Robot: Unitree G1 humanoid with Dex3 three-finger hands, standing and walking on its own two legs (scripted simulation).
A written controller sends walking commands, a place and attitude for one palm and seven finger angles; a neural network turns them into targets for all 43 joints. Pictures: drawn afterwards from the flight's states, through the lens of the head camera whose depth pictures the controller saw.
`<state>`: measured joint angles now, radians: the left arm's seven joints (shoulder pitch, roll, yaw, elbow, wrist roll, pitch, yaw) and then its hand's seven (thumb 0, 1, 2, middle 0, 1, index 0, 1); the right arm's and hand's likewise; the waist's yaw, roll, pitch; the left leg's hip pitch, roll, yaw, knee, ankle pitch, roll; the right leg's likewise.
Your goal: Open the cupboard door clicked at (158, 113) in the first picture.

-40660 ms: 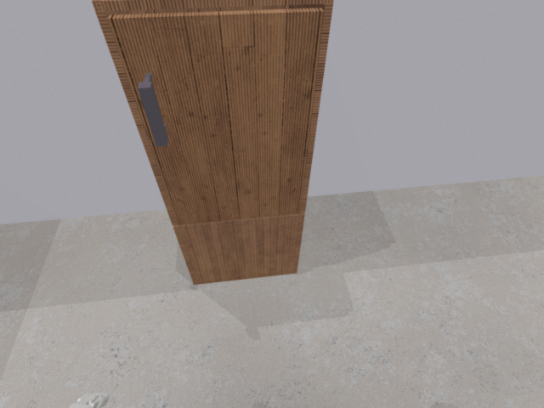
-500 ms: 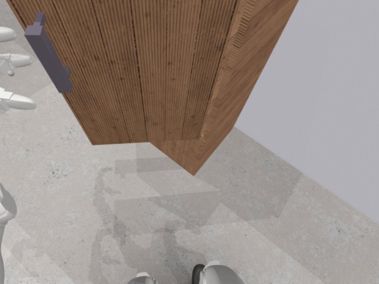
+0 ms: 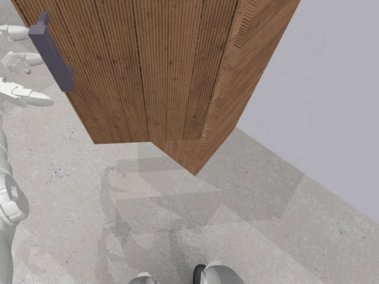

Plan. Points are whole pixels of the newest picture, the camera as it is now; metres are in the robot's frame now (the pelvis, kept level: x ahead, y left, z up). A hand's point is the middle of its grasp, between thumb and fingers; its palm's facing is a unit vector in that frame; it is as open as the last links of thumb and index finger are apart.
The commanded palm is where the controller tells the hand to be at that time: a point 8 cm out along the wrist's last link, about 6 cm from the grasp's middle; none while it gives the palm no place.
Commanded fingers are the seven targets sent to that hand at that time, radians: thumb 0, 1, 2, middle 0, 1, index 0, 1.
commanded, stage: slide the fingers in behind the handle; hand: left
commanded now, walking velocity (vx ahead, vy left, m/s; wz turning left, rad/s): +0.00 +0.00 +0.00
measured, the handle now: (56, 54) +0.54 +0.23 +0.12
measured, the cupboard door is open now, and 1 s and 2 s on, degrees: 44 44 44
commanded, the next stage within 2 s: close the thumb around the handle in 1.18 s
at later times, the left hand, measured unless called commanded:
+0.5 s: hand (50, 75) +0.49 +0.23 +0.12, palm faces +0.00 -1.00 +0.00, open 14.4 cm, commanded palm +0.47 +0.27 +0.11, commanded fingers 0.00 -0.50 0.30 -0.30 -1.20 -0.30 -1.20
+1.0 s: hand (66, 72) +0.50 +0.21 +0.12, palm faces +0.03 -1.00 -0.01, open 14.0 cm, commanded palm +0.47 +0.25 +0.11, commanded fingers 0.00 -0.50 0.30 -0.30 -1.20 -0.30 -1.20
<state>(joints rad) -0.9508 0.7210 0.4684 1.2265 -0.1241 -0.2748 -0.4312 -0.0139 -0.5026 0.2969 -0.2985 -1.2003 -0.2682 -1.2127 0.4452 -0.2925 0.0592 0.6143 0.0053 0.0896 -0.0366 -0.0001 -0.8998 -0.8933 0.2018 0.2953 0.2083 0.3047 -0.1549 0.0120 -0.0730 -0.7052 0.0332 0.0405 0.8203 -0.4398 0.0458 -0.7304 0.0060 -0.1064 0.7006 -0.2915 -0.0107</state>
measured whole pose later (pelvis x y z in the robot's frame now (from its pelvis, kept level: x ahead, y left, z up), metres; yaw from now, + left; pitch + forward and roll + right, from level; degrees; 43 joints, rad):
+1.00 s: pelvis +0.00 -0.01 +0.00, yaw +0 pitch +17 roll -2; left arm -0.93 0.58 0.43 1.19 -0.10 -0.30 -0.31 -0.01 -0.50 0.30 -0.30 -1.20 -0.30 -1.20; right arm 0.43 -0.29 0.05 0.62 0.01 0.05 -0.02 0.00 -0.90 -0.89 0.20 0.30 0.21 0.30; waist -0.15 0.02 -0.07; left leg -0.66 0.03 0.06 0.80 -0.43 0.04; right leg -0.71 0.01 -0.09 0.71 -0.29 -0.02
